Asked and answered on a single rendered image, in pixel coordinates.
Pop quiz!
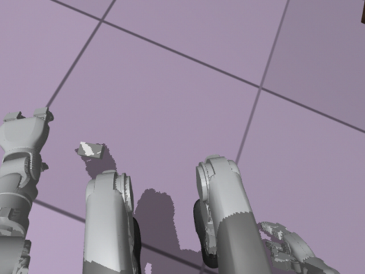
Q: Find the right robot hand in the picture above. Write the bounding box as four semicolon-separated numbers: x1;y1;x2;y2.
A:
261;221;316;274

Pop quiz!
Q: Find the right robot arm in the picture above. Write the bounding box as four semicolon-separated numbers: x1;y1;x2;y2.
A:
301;257;340;274

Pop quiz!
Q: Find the left robot arm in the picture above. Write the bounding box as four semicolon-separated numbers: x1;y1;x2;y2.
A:
0;148;41;274

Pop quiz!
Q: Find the right robot foot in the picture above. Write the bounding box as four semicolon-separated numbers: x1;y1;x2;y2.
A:
193;199;218;268

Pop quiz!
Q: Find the small box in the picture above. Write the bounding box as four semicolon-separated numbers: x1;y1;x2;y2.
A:
78;142;105;160

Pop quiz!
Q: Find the left robot hand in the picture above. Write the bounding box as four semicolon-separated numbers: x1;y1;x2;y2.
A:
0;107;54;172

